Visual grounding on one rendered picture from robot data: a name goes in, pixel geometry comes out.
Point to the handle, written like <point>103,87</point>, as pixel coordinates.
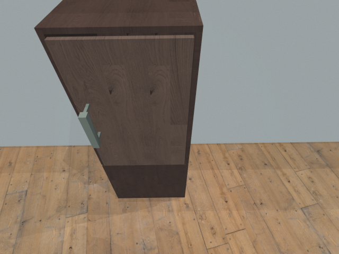
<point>89,128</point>

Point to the cupboard door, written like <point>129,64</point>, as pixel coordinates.
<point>138,88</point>

